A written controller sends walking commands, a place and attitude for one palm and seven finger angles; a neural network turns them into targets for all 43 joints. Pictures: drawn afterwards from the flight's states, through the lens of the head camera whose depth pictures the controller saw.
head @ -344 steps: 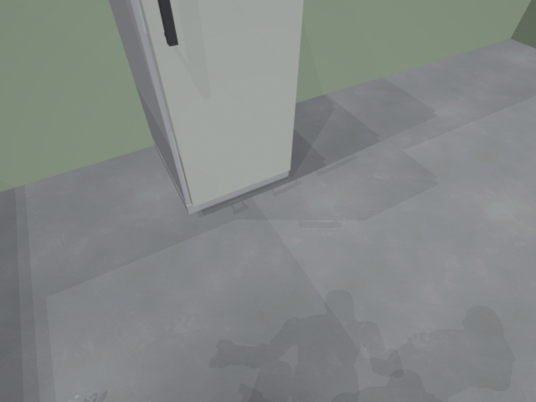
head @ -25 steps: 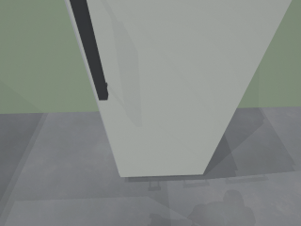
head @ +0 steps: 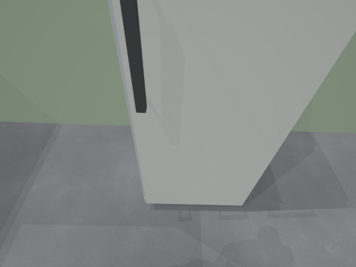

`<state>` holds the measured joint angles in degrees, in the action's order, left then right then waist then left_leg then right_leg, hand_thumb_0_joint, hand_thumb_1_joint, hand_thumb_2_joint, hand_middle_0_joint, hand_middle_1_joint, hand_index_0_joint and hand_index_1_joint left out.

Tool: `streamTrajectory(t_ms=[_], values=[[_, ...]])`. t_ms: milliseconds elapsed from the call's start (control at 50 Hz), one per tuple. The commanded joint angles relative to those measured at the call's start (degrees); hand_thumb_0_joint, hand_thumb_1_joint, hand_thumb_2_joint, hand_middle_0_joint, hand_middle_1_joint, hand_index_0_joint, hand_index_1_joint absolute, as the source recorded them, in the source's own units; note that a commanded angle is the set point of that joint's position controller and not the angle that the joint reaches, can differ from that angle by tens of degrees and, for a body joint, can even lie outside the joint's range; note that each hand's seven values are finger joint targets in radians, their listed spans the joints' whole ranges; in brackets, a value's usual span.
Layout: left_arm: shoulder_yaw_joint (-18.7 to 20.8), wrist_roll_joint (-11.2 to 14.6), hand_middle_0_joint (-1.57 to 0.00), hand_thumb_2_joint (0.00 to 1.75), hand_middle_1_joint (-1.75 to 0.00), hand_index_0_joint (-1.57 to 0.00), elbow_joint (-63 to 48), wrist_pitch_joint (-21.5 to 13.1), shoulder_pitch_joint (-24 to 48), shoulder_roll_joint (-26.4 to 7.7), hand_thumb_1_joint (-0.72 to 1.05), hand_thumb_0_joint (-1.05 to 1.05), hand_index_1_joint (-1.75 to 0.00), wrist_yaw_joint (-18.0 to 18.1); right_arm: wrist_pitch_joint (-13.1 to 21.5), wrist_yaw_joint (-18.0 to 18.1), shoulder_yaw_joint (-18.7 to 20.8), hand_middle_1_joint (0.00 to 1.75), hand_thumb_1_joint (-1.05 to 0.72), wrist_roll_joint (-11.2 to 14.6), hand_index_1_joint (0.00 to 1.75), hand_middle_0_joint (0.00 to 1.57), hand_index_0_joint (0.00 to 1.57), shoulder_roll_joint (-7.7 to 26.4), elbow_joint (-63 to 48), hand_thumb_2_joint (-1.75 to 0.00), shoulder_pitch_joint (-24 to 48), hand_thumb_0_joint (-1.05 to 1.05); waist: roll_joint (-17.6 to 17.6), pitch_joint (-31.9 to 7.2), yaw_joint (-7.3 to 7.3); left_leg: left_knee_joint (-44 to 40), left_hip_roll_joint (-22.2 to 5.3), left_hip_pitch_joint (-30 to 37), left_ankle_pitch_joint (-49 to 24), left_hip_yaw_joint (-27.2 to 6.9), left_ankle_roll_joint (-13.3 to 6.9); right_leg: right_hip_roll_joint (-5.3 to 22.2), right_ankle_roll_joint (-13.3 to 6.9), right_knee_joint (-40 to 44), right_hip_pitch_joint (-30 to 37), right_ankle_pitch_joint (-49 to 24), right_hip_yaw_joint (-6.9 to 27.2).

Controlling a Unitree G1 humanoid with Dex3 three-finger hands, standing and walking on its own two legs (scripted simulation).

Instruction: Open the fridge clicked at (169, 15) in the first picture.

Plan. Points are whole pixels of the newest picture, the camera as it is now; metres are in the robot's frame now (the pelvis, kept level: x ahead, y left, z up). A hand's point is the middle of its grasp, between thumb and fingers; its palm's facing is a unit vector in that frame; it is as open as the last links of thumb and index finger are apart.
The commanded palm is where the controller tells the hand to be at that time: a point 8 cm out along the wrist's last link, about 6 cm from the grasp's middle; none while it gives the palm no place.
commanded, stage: come to a stop and stand still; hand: left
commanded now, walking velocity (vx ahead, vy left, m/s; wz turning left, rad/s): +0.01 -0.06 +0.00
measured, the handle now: (135, 41) +0.51 +0.13 +0.25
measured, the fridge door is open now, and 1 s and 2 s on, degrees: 0 0 0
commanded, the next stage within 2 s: look again from close up in 0.82 s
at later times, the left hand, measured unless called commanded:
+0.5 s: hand out of the picture -0.04 +0.11 -0.17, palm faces +0.04 -0.99 -0.15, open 7.4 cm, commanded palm none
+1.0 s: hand out of the picture -0.01 +0.15 -0.18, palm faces +0.04 -0.97 -0.22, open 7.4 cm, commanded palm none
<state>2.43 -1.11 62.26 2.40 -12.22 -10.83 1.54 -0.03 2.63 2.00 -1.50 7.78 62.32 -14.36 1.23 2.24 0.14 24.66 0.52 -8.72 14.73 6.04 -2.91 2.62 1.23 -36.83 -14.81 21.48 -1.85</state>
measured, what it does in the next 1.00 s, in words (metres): steps on the spot: right foot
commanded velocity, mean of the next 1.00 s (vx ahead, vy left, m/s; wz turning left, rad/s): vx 0.00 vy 0.00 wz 0.00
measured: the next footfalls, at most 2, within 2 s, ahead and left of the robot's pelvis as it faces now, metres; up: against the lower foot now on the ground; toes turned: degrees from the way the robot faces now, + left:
right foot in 0.06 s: +0.02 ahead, -0.14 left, +0.00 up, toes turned -3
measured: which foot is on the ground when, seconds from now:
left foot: down 0.00-1.00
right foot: up 0.00-0.04, down 0.06-1.00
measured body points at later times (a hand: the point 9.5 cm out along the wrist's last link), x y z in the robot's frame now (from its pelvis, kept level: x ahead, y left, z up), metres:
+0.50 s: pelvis -0.02 -0.03 +0.00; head -0.02 -0.04 +0.45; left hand -0.04 +0.16 -0.16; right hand -0.05 -0.23 -0.17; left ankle -0.01 +0.09 -0.74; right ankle -0.02 -0.13 -0.74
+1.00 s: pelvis -0.02 -0.04 -0.01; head -0.02 -0.04 +0.44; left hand -0.01 +0.20 -0.16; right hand -0.01 -0.27 -0.16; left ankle -0.01 +0.09 -0.74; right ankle -0.02 -0.13 -0.74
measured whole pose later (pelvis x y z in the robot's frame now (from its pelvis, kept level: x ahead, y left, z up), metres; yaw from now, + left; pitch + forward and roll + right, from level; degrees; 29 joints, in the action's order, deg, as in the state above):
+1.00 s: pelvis -0.02 -0.04 -0.01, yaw +2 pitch -1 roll +0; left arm 0.5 -1.5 60.2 -1.4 -18.6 -9.1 2.3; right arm 0.3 1.5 1.7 -1.4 9.7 59.9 -18.4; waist -1.1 0.3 1.3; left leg 31.1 -2.3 -13.6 16.0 3.2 0.4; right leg 0.1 -2.0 -29.8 -11.8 16.7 -5.4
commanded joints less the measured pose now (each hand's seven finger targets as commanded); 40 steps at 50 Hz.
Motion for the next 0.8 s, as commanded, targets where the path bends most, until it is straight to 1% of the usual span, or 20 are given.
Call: streamTrajectory(t_ms=[0, 20, 40, 60, 80, 100, 140, 180, 220, 240, 260, 280, 300, 400, 460, 500, 520, 580, 680, 780], values=[[-0.6, 0.5, -0.20, 0.90, -0.30, -0.20, -0.5, -1.7, -3.2, -1.6, 0.90, 0.00, -0.30, -0.2, 1.1, 0.2, 1.2, 0.30, -0.90, 0.8, 0.30, 0.20, 0.20, 7.9, -0.2, -0.90, -3.3, 0.00, -5.4, -1.0, -0.15, -3.5, -13.1, 4.1, -26.2, -10.4, -2.9, 0.9, 0.0, 15.0, 3.1, -10.8, 0.0], [-0.7, 0.5, -0.20, 0.90, -0.30, -0.20, 0.5, -2.1, -4.5, -2.4, 0.90, 0.00, -0.30, 0.0, 1.2, 0.1, 0.9, 0.30, -0.90, 1.0, 0.30, 0.20, 0.20, 6.9, 0.0, -0.90, -3.4, 0.00, -3.4, -1.0, 0.15, -2.9, -10.9, 1.7, -21.8, -8.7, -0.8, 2.5, -0.7, 16.8, 6.1, -16.7, 1.9], [-0.9, 0.6, -0.20, 0.90, -0.30, -0.20, 1.0, -2.2, -5.0, -3.0, 0.90, 0.00, -0.30, 0.3, 1.3, -0.1, 0.6, 0.30, -0.90, 1.2, 0.30, 0.20, 0.20, 5.9, 0.0, -0.90, -3.2, 0.00, -2.9, -0.5, 0.41, -3.7, -9.1, 0.1, -15.7, -7.5, 0.6, 4.4, -1.5, 16.6, 6.8, -19.2, 3.2], [-1.1, 0.5, -0.20, 0.90, -0.30, -0.20, 1.2, -2.3, -5.0, -3.2, 0.90, 0.00, -0.30, 0.3, 1.3, -0.3, 0.3, 0.30, -0.90, 1.2, 0.30, 0.20, 0.20, 5.3, 0.2, -0.90, -3.0, 0.00, -3.0, -0.3, 0.56, -4.6, -8.0, 0.0, -13.5, -7.2, 1.2, 4.9, -1.9, 16.1, 6.5, -20.0, 3.7], [-1.1, 0.6, -0.20, 0.90, -0.30, -0.20, 1.6, -2.6, -4.7, -3.2, 0.90, 0.00, -0.30, 0.2, 0.9, -0.4, 0.1, 0.30, -0.90, 1.1, 0.30, 0.20, 0.20, 5.5, 0.6, -0.90, -2.6, 0.00, 2.1, 0.1, 0.71, -4.6, -7.7, 1.1, -9.6, -6.5, 1.7, 4.1, -2.2, 16.5, 4.5, -18.1, 4.3], [-1.4, 0.6, -0.20, 0.90, -0.30, -0.20, 1.7, -2.7, -4.5, -2.8, 0.90, 0.00, -0.30, 0.2, 0.9, -0.5, 0.1, 0.30, -0.90, 1.1, 0.30, 0.20, 0.20, 5.6, 0.9, -0.90, -2.7, 0.00, 2.9, 0.8, 0.75, -5.0, -7.6, 1.9, -8.0, -6.3, 1.6, 4.2, -2.2, 17.4, 3.3, -16.4, 4.2], [-1.6, 0.7, -0.20, 0.90, -0.30, -0.20, 1.7, -2.7, -4.5, -2.5, 0.90, 0.00, -0.30, 0.3, 0.8, -0.6, -0.3, 0.30, -0.90, 1.1, 0.30, 0.20, 0.20, 5.3, 1.7, -0.90, -3.0, 0.00, 1.1, 2.8, 0.80, -6.7, -7.4, 1.1, -4.5, -6.3, 1.7, 4.0, -2.1, 18.9, 1.8, -11.6, 4.7], [-1.8, 0.7, -0.20, 0.90, -0.30, -0.20, 2.1, -2.7, -5.4, -2.3, 0.90, 0.00, -0.30, 0.3, 0.8, -0.6, -0.6, 0.30, -0.90, 1.1, 0.30, 0.20, 0.20, 5.2, 2.1, -0.90, -3.3, 0.00, 0.4, 3.3, 0.63, -7.5, -7.2, 1.0, -2.8, -6.4, 1.7, 3.8, -2.1, 19.6, 1.2, -9.8, 4.8], [-1.8, 0.7, -0.20, 0.90, -0.30, -0.20, 2.2, -3.0, -6.2, -2.1, 0.90, 0.00, -0.30, 0.5, 1.0, -0.6, -0.8, 0.30, -0.90, 1.1, 0.30, 0.20, 0.20, 4.9, 2.5, -0.90, -3.7, 0.00, -0.2, 2.3, 0.53, -7.3, -7.1, 1.4, -4.1, -6.2, 1.7, 4.0, -2.2, 19.7, 2.0, -11.0, 5.1], [-1.8, 0.8, -0.20, 0.90, -0.30, -0.20, 2.3, -3.0, -6.2, -2.0, 0.90, 0.00, -0.30, 0.5, 0.9, -0.6, -0.8, 0.30, -0.90, 1.1, 0.30, 0.20, 0.20, 4.6, 2.8, -0.90, -4.1, 0.00, 0.1, 2.8, 0.53, -7.4, -7.0, 0.9, -3.7, -6.2, 1.9, 3.9, -2.3, 19.9, 1.9, -10.4, 5.0], [-1.8, 0.8, -0.20, 0.90, -0.30, -0.20, 2.4, -3.1, -6.7, -1.7, 0.90, 0.00, -0.30, 0.6, 1.0, -0.6, -0.9, 0.30, -0.90, 1.0, 0.30, 0.20, 0.20, 4.6, 2.9, -0.90, -4.3, 0.00, -0.7, 2.3, 0.46, -7.4, -6.9, 1.1, -3.7, -6.2, 1.9, 3.9, -2.3, 19.9, 2.0, -10.5, 5.1], [-1.8, 0.8, -0.20, 0.90, -0.30, -0.20, 2.6, -3.1, -7.0, -1.6, 0.90, 0.00, -0.30, 0.6, 0.9, -0.5, -1.0, 0.30, -0.90, 1.0, 0.30, 0.20, 0.20, 4.3, 3.1, -0.90, -4.4, 0.00, -0.9, 3.1, 0.38, -7.6, -6.9, 0.8, -3.3, -6.2, 1.9, 3.9, -2.3, 20.1, 1.5, -10.1, 5.1], [-1.8, 0.7, -0.20, 0.90, -0.30, -0.20, 2.6, -3.1, -7.4, -1.6, 0.90, 0.00, -0.30, 0.7, 1.0, -0.6, -1.0, 0.30, -0.90, 1.1, 0.30, 0.20, 0.20, 4.3, 3.2, -0.90, -4.9, 0.00, -1.0, 2.9, 0.28, -7.2, -7.0, 0.7, -4.0, -6.0, 1.9, 3.9, -2.4, 20.1, 2.1, -10.8, 4.9], [-1.8, 0.7, -0.20, 0.90, -0.30, -0.20, 2.7, -3.4, -8.6, -0.8, 0.90, 0.00, -0.30, 0.8, 0.9, -0.5, -1.0, 0.30, -0.90, 1.0, 0.30, 0.20, 0.20, 3.3, 3.7, -0.90, -6.3, 0.00, 0.1, 3.4, 0.24, -6.8, -6.8, 0.4, -3.5, -5.9, 2.1, 3.9, -2.6, 20.6, 1.2, -9.2, 5.2], [-1.8, 0.8, -0.20, 0.90, -0.30, -0.20, 2.7, -3.4, -9.1, -0.3, 0.90, 0.00, -0.30, 0.9, 0.8, -0.5, -1.1, 0.30, -0.90, 1.0, 0.30, 0.20, 0.20, 2.6, 3.9, -0.90, -6.9, 0.00, -0.5, 4.0, 0.13, -6.6, -6.6, -0.3, -3.2, -5.7, 2.2, 4.0, -2.8, 20.8, 0.6, -8.0, 5.4], [-1.8, 0.7, -0.20, 0.90, -0.30, -0.20, 2.7, -3.4, -9.5, -0.3, 0.90, 0.00, -0.30, 1.0, 0.7, -0.5, -1.0, 0.30, -0.90, 1.0, 0.30, 0.20, 0.20, 2.4, 4.0, -0.90, -7.4, 0.00, 0.5, 4.5, 0.04, -6.1, -6.5, -0.5, -2.8, -5.5, 2.3, 4.0, -2.8, 21.3, -0.1, -6.7, 5.5], [-1.7, 0.7, -0.20, 0.90, -0.30, -0.20, 2.6, -3.4, -9.3, -0.1, 0.90, 0.00, -0.30, 1.0, 0.7, -0.5, -1.0, 0.30, -0.90, 0.9, 0.30, 0.20, 0.20, 2.3, 4.0, -0.90, -7.9, 0.00, 0.2, 4.3, 0.29, -6.1, -6.4, -0.7, -2.9, -5.5, 2.3, 4.0, -2.9, 21.2, 0.0, -6.5, 5.8], [-1.6, 0.7, -0.20, 0.90, -0.30, -0.20, 2.4, -3.5, -9.5, -0.1, 0.90, 0.00, -0.30, 1.0, 0.6, -0.5, -0.9, 0.30, -0.90, 0.8, 0.30, 0.20, 0.20, 2.0, 4.1, -0.90, -8.4, 0.00, 0.5, 4.5, 0.22, -5.7, -6.3, -1.0, -2.4, -5.1, 2.4, 3.9, -3.0, 21.5, -0.8, -4.9, 6.0], [-1.5, 0.8, -0.20, 0.90, -0.30, -0.20, 2.2, -3.5, -9.7, 0.0, 0.90, 0.00, -0.30, 1.0, 0.8, -0.5, -0.9, 0.30, -0.90, 0.9, 0.30, 0.20, 0.20, 1.8, 4.0, -0.90, -8.6, 0.00, -0.8, 3.7, 0.14, -5.7, -6.6, -0.9, -3.3, -5.3, 2.3, 3.8, -3.1, 20.7, -0.2, -7.1, 5.9], [-1.5, 0.7, -0.20, 0.90, -0.30, -0.20, 2.2, -3.6, -9.7, -0.2, 0.90, 0.00, -0.30, 1.0, 0.9, -0.5, -0.9, 0.30, -0.90, 0.8, 0.30, 0.20, 0.20, 2.2, 3.8, -0.90, -8.5, 0.00, -0.2, 3.8, 0.07, -5.5, -6.7, -0.9, -4.1, -5.4, 2.3, 3.7, -3.1, 20.5, 0.0, -8.0, 5.9]])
